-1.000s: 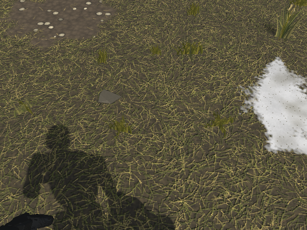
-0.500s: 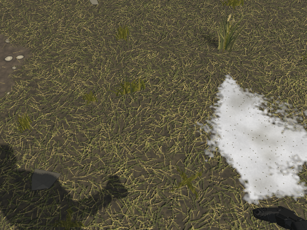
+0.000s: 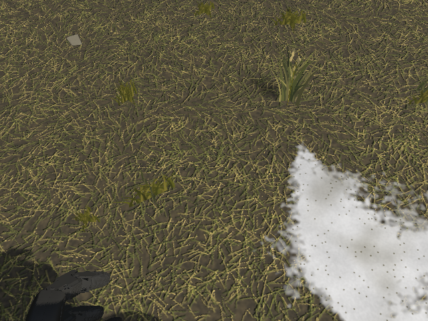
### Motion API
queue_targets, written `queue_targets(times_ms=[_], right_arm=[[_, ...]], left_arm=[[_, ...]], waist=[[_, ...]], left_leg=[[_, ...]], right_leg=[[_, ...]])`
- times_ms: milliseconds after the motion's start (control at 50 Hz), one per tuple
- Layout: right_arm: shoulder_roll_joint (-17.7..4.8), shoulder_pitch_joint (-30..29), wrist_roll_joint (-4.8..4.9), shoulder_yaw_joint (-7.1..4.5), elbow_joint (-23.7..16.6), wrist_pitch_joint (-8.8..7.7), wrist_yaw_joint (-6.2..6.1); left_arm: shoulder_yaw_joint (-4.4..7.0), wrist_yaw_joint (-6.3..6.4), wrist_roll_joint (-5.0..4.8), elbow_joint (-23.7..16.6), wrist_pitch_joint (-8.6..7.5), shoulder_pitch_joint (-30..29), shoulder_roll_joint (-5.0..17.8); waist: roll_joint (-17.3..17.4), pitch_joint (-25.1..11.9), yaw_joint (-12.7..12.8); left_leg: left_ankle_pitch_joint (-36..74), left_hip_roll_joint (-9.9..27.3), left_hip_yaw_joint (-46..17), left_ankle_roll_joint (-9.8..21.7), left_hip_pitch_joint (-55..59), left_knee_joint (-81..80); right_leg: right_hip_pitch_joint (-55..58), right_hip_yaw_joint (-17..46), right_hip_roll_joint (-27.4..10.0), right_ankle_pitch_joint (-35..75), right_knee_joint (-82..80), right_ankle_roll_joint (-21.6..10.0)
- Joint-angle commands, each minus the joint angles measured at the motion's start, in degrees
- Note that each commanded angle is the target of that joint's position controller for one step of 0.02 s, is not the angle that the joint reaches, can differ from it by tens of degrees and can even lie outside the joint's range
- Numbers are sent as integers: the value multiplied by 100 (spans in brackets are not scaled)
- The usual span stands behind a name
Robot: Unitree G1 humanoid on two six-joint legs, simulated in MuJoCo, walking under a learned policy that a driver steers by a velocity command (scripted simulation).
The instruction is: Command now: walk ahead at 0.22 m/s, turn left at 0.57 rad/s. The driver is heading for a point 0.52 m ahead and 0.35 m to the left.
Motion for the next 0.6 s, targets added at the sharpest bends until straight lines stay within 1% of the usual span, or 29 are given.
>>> queue_targets(times_ms=[20, 40, 60, 80, 100, 120, 140, 160, 180, 200, 220, 240, 260, 280, 320, 380, 420, 460, 480, 500, 520, 540, 560, 580, 600], right_arm=[[-611, -588, 6, -188, -607, 27, -85], [-213, -410, -116, -73, -698, 46, -54], [-44, 400, -63, 16, -847, 8, 16], [-414, 257, 85, -72, -809, 7, 48], [-733, -116, 71, -182, -872, 34, 40], [-786, -216, -7, -236, -841, 76, 25], [-769, -235, -77, -259, -840, 103, 31], [-663, -269, -90, -248, -876, 131, 60], [-548, -320, -86, -228, -925, 147, 82], [-424, -497, -650, -128, -1048, 325, 334], [-306, -564, -595, -136, -1126, 412, 449], [-344, -583, -498, -136, -1157, 463, 513], [-383, -630, -441, -147, -1180, 496, 549], [-418, -700, -415, -158, -1210, 519, 561], [-457, -931, -407, -160, -1293, 545, 584], [-430, -1350, -413, -127, -1429, 556, 665], [-425, -1659, -416, -103, -1530, 543, 723], [-429, -1894, -408, -77, -1592, 513, 750], [-437, -1975, -401, -62, -1607, 500, 745], [-455, -1982, -401, -51, -1598, 487, 719], [-505, -1751, -394, -67, -1524, 467, 655], [-590, -1010, -358, -129, -1284, 417, 546], [-682, 411, -332, -246, -793, 328, 414], [-1421, 1334, -370, -458, -495, 309, 311], [-2116, 1104, -255, -575, -607, 331, 259]], left_arm=[[382, 63, 56, -30, -64, 954, 899], [474, 121, 61, -19, -37, 1468, 1180], [498, 110, 40, -19, 54, 1678, 1307], [479, 114, -57, -10, 33, 1627, 1074], [452, 133, -139, -44, -35, 1440, 977], [436, 141, -128, -41, -86, 1187, 919], [417, 130, -105, -23, -130, 1015, 817], [422, 126, -70, 17, -161, 939, 778], [432, 127, -56, 53, -200, 952, 736], [369, 110, 274, 197, -189, 1460, 738], [443, 77, 276, 268, -213, 1503, 858], [467, 42, 229, 258, -241, 1489, 895], [480, 16, 198, 255, -270, 1496, 912], [491, 0, 178, 265, -298, 1540, 928], [529, 1, 173, 312, -331, 1684, 1010], [598, 31, 199, 380, -347, 1853, 1165], [633, 48, 214, 435, -319, 1963, 1243], [654, 48, 237, 497, -257, 2054, 1294], [662, 39, 252, 537, -212, 2110, 1319], [668, 21, 258, 576, -160, 2160, 1351], [675, -2, 244, 597, -115, 2169, 1426], [691, -36, 191, 609, -60, 2137, 1519], [664, -82, 109, 568, -6, 2043, 1531], [491, -125, 151, 263, -40, 1901, 1042], [368, -202, 251, -380, -202, 1248, 530]], waist=[[536, -1042, 850], [-334, -1549, 962], [-1650, -2174, 680], [-1469, -1819, 823], [-1219, -1276, 861], [-850, -1085, 746], [-746, -897, 641], [-747, -722, 573], [-748, -687, 573], [-190, -690, 642], [-359, -615, 567], [-459, -622, 543], [-495, -594, 526], [-478, -547, 524], [-440, -419, 567], [-490, -152, 675], [-550, 46, 771], [-572, 229, 850], [-562, 300, 883], [-543, 326, 884], [-555, 207, 755], [-410, -172, 371], [90, -922, -365], [1287, -1170, -658], [2614, -1262, -310]], left_leg=[[1431, 784, -1180, 414, -810, 675], [-739, 328, -754, 214, -1629, 2054], [-2423, 97, -300, 141, -2912, 3272], [-1901, 485, -360, 81, -3658, 4257], [-1397, 599, -238, 43, -3970, 4703], [-1032, 781, -188, -20, -3859, 4805], [-752, 946, -241, -70, -3740, 4718], [-531, 1075, -248, -101, -3611, 4671], [-302, 1127, -193, -127, -3579, 4741], [-58, 952, -70, -111, -3268, 4673], [164, 972, -77, -129, -3344, 4623], [373, 994, -112, -149, -3429, 4578], [567, 1025, -139, -177, -3485, 4512], [723, 1049, -163, -198, -3549, 4444], [840, 1100, -181, -208, -3662, 4149], [826, 1165, -17, -111, -3567, 3362], [612, 1174, 244, 42, -3369, 2807], [246, 1129, 550, 241, -3117, 2341], [9, 1073, 717, 360, -2966, 2136], [-243, 949, 913, 492, -2738, 1949], [-564, 650, 1169, 638, -2272, 1811], [-764, 193, 1422, 781, -1357, 1666], [-487, -341, 1457, 943, 376, 1278], [-1924, 549, -457, 1223, 1905, 401], [-3084, 1505, -3875, 1775, 2694, -1105]], right_leg=[[2086, -139, -166, 754, -538, -259], [3152, 859, -1272, 567, -546, -669], [4125, 2838, -2524, -1738, -1056, -1529], [3928, 3587, -2419, -4382, -1637, -1694], [3525, 3053, -2190, -4531, -1744, -1418], [3056, 2384, -1959, -4019, -1751, -1185], [2656, 1883, -1781, -3621, -1797, -1082], [2315, 1492, -1649, -3377, -1930, -1009], [2187, 1212, -1596, -3172, -2032, -998], [1824, 808, -1599, -2819, -2225, -1017], [1837, 522, -1598, -2687, -2299, -1005], [1888, 307, -1637, -2645, -2357, -986], [1914, 125, -1698, -2638, -2412, -973], [1962, -1, -1775, -2648, -2461, -962], [2154, -293, -1911, -2760, -2545, -902], [2416, -832, -2024, -2878, -2652, -735], [2584, -1214, -2064, -2953, -2721, -623], [2774, -1604, -2041, -2861, -2671, -536], [2885, -1788, -2023, -2682, -2578, -515], [2984, -1971, -2004, -2259, -2383, -501], [3052, -2161, -1980, -861, -1858, -490], [3005, -2434, -1893, 1246, -607, -499], [2434, -2707, -1644, 2787, 1479, -436], [401, -2616, -1207, 984, 3679, -141], [-1988, -1457, -98, -2771, 5069, 164]])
